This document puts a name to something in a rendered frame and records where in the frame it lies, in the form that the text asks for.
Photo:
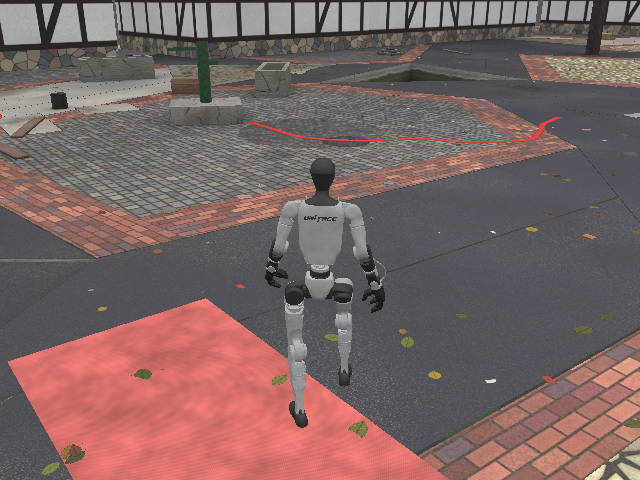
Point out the robot right upper arm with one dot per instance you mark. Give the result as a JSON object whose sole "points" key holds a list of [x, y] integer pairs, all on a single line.
{"points": [[353, 213]]}

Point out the robot left hand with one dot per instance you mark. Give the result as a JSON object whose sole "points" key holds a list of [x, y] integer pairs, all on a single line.
{"points": [[269, 277]]}

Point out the robot left thigh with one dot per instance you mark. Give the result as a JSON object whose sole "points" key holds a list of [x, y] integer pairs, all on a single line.
{"points": [[294, 306]]}

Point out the right robot forearm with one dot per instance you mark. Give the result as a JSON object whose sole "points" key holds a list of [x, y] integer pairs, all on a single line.
{"points": [[370, 270]]}

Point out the left robot forearm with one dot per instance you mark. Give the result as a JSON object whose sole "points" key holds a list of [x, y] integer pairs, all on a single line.
{"points": [[273, 259]]}

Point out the robot right shin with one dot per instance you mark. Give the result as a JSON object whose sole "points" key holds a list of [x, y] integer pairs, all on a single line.
{"points": [[344, 344]]}

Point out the robot right hand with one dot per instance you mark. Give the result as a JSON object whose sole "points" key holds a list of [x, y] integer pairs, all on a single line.
{"points": [[379, 298]]}

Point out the robot left upper arm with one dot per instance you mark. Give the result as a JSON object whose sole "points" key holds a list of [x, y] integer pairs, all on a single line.
{"points": [[289, 211]]}

